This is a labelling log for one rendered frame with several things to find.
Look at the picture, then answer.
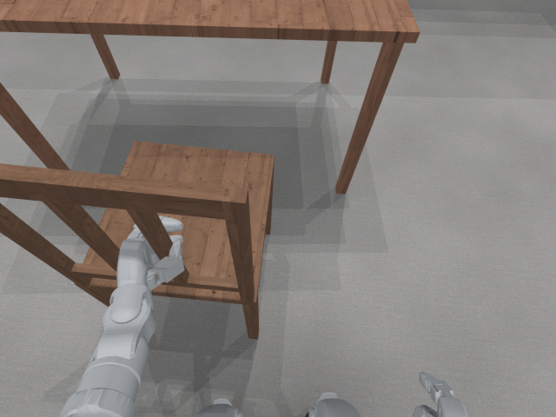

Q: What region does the robot right shin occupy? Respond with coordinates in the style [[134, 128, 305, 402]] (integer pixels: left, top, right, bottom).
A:
[[316, 393, 337, 404]]

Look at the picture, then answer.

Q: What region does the table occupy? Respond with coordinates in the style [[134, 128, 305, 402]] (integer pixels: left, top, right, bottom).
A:
[[0, 0, 420, 194]]

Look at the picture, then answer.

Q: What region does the chair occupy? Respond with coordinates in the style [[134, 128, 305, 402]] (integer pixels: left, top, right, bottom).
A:
[[0, 141, 275, 339]]

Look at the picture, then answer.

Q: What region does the robot left shin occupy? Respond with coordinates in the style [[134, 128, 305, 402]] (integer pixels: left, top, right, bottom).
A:
[[213, 399, 232, 406]]

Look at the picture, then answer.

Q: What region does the robot left hand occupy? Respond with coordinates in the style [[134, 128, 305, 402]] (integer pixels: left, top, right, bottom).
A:
[[116, 215, 184, 293]]

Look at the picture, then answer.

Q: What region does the robot shin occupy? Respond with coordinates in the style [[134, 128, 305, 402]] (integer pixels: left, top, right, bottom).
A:
[[316, 393, 337, 404], [213, 399, 232, 406]]

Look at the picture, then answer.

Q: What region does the robot left forearm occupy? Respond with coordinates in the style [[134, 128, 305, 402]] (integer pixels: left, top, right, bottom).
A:
[[59, 284, 156, 417]]

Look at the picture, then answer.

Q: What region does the robot right hand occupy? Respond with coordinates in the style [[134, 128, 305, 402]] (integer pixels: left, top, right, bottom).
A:
[[413, 372, 468, 417]]

